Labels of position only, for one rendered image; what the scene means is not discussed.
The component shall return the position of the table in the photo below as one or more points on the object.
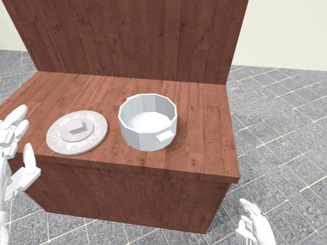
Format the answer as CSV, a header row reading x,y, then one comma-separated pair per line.
x,y
94,54

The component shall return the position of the lid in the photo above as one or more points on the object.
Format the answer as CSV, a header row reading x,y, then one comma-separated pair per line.
x,y
62,142

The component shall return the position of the knob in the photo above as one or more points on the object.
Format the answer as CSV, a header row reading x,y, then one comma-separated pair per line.
x,y
75,125

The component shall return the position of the pot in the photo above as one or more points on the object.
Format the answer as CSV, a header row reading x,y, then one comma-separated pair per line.
x,y
148,121

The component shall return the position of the robot left hand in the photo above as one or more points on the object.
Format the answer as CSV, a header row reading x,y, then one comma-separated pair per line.
x,y
12,130

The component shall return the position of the robot left forearm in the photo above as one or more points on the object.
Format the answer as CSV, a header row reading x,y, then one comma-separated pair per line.
x,y
5,236

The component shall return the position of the robot right hand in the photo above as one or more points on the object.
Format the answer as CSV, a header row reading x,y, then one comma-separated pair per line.
x,y
258,229

